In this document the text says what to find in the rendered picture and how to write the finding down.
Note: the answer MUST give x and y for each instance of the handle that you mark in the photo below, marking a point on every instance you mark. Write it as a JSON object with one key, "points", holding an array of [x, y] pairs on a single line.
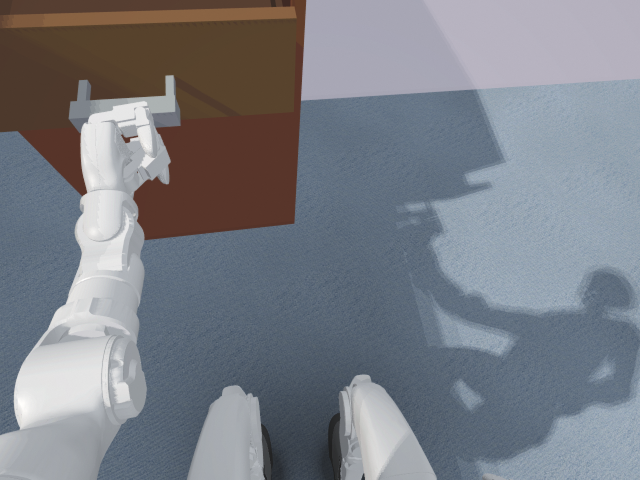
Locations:
{"points": [[164, 109]]}

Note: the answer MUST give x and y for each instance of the drawer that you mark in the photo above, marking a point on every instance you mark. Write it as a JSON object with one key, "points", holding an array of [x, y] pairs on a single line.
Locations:
{"points": [[228, 57]]}

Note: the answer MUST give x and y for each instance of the robot left upper arm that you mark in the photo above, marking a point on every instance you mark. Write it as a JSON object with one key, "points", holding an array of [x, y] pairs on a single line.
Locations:
{"points": [[73, 398]]}

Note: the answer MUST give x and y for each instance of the robot left shin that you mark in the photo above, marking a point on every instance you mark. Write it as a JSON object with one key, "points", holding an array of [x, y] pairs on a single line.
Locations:
{"points": [[256, 454]]}

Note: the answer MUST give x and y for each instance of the cabinet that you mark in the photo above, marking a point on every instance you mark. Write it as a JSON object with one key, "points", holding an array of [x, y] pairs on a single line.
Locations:
{"points": [[226, 173]]}

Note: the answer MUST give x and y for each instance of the left robot thigh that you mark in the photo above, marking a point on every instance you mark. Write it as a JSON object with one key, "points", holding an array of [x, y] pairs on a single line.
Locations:
{"points": [[232, 425]]}

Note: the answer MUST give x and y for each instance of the robot left hand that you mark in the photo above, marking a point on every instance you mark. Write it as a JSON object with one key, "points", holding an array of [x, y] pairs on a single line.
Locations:
{"points": [[104, 153]]}

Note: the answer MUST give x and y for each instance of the left robot forearm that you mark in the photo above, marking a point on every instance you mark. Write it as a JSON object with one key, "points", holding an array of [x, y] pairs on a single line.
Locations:
{"points": [[106, 291]]}

